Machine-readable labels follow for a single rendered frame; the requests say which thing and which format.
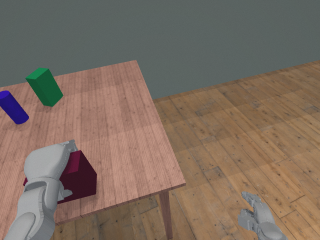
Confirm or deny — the robot right hand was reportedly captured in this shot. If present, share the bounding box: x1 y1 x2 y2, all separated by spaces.
237 191 276 235

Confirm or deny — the robot left hand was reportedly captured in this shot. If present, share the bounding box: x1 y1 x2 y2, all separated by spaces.
24 139 78 201

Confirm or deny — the robot left forearm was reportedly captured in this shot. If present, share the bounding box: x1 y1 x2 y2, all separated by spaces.
3 177 60 240

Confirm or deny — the sponge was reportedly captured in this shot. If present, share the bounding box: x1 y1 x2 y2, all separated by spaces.
23 150 97 204

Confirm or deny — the robot right forearm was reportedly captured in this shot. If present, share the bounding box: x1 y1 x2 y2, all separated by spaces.
257 222 289 240

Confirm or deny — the table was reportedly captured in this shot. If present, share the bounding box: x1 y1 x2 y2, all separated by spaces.
0 60 186 240

